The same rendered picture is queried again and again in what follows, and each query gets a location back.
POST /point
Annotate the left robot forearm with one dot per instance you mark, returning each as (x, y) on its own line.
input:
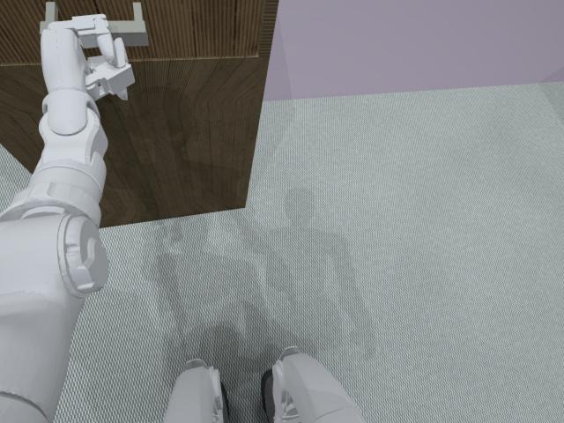
(71, 172)

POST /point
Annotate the left robot upper arm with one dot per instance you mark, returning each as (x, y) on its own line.
(48, 266)

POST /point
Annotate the cabinet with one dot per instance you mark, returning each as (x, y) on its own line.
(182, 144)

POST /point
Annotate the right robot shin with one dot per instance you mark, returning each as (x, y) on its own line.
(287, 414)

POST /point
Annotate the drawer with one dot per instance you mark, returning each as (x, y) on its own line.
(175, 28)

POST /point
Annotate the right robot thigh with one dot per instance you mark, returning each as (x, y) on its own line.
(305, 383)

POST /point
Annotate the robot left hand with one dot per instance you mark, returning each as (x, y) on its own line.
(64, 65)

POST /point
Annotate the handle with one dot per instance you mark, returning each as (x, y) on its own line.
(132, 32)

